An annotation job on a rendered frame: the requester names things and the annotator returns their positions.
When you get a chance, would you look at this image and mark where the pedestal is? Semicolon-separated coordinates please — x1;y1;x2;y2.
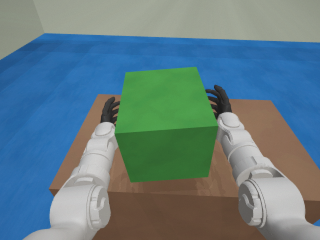
49;94;320;240

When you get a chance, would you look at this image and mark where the carton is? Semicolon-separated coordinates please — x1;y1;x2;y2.
114;67;218;183

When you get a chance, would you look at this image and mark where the right robot hand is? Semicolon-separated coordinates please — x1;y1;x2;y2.
205;84;232;120

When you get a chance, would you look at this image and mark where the left robot upper arm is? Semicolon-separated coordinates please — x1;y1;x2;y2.
22;184;111;240

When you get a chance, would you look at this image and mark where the left robot hand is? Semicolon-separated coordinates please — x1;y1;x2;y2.
100;96;120;127

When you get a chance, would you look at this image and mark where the left robot forearm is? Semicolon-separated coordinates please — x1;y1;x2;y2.
49;122;118;225

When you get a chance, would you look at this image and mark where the right robot forearm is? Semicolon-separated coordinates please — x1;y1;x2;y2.
216;112;306;216

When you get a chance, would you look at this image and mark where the right robot upper arm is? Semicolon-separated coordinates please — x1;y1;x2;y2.
238;177;320;240

